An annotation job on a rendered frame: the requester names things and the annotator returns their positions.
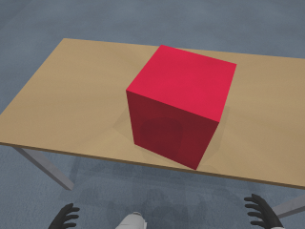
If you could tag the table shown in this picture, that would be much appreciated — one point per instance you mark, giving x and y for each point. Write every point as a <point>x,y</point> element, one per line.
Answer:
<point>76,104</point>

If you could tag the carton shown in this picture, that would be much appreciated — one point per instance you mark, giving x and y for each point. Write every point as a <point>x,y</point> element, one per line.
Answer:
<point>176,103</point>

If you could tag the left robot hand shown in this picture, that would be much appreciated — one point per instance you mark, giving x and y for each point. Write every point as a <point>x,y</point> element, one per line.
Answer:
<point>62,216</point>

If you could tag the left robot thigh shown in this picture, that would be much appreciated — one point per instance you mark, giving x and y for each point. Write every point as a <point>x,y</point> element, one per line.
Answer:
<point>132,221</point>

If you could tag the left robot shin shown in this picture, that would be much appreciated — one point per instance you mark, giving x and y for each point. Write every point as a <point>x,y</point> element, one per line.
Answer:
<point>136,213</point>

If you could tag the right robot hand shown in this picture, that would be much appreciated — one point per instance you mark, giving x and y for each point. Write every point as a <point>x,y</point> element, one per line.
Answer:
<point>270,219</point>

